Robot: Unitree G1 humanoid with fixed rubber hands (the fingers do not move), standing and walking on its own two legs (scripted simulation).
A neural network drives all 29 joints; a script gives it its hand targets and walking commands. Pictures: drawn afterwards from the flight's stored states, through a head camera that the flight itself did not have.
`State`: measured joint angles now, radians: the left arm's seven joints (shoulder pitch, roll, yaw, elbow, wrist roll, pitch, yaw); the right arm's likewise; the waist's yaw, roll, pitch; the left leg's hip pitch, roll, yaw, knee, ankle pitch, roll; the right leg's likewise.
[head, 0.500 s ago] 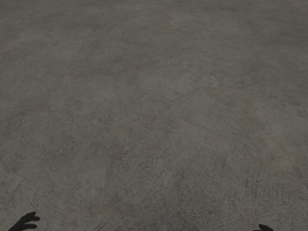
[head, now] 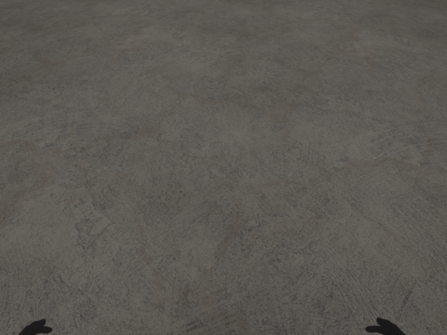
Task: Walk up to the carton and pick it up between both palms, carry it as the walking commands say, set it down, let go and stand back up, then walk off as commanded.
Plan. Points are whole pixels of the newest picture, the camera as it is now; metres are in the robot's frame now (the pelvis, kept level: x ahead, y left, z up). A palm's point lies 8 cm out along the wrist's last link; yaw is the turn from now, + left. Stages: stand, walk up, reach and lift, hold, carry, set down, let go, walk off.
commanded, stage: walk up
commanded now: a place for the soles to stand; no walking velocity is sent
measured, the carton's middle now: out of the picture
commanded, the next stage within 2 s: none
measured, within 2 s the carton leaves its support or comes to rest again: neither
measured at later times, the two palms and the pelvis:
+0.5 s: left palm out of the picture +0.06 +0.45 -0.05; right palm (309, 255) +0.33 -0.16 -0.09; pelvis +0.09 +0.08 +0.01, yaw +19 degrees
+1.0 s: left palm out of the picture +0.09 +0.55 -0.04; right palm (212, 179) +0.53 +0.07 -0.09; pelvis +0.23 +0.21 +0.01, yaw +38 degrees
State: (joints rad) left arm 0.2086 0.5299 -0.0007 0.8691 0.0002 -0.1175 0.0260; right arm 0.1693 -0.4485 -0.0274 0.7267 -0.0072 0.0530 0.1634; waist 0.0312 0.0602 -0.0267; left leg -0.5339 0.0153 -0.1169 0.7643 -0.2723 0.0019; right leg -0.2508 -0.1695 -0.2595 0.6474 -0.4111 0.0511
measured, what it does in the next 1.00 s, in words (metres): walks ahead, turning left: left foot, then right foot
